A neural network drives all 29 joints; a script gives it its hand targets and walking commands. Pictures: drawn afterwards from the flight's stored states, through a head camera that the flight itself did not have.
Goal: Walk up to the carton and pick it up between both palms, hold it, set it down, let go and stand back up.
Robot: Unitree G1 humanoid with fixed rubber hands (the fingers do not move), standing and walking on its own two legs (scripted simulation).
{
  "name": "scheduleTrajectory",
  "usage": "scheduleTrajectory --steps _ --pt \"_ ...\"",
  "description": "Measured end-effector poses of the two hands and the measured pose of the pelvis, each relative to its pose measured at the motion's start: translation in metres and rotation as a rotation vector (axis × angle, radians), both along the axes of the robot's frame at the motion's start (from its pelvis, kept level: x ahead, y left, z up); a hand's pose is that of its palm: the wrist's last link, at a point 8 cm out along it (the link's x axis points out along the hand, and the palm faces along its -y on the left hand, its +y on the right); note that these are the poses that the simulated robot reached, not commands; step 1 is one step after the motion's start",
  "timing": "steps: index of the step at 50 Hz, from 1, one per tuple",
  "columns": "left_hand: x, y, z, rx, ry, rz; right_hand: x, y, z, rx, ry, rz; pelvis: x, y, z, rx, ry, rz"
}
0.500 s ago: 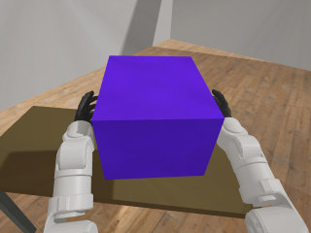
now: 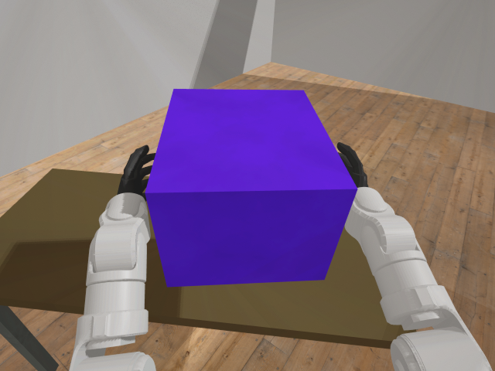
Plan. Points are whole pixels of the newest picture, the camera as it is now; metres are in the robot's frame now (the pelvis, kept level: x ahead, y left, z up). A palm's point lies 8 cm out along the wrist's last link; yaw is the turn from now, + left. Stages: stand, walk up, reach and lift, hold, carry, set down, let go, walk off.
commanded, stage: hold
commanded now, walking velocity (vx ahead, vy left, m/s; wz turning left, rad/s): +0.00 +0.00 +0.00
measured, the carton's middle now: (243, 177) +0.42 +0.01 +0.16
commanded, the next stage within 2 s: none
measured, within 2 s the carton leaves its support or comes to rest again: neither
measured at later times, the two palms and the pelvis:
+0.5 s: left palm (136, 197) +0.35 +0.18 +0.17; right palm (354, 195) +0.36 -0.17 +0.17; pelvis +0.00 +0.00 +0.00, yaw +0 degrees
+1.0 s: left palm (133, 195) +0.35 +0.18 +0.18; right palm (354, 191) +0.36 -0.16 +0.18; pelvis +0.00 +0.00 +0.00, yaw +0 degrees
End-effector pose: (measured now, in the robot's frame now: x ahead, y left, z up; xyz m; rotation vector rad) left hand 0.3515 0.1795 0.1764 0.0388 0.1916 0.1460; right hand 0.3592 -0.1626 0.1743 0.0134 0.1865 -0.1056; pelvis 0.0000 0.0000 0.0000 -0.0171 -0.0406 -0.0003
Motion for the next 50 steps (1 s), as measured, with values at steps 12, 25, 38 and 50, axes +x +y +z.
scheduleTrajectory --steps 12,25,38,50 --pt "0.0 0.0 0.0 0.0 0.0 0.0 0.0 0.0 0.0 0.002 0.0 -0.001 0.0 0.0 0.0 0.0 0.0 -0.001" --pt "0.001 -0.004 -0.003 0.01 0.012 -0.007 -0.002 -0.004 -0.008 0.003 0.011 -0.009 -0.002 0.0 0.0 0.0 -0.005 -0.008" --pt "0.001 -0.005 0.003 0.004 -0.01 -0.007 -0.003 -0.005 -0.002 0.013 -0.012 -0.012 -0.003 -0.001 0.0 0.0 -0.002 -0.009" --pt "-0.002 -0.001 0.004 0.006 -0.008 0.0 -0.003 -0.001 0.001 0.011 -0.011 -0.005 -0.005 -0.001 0.0 0.0 -0.007 -0.002"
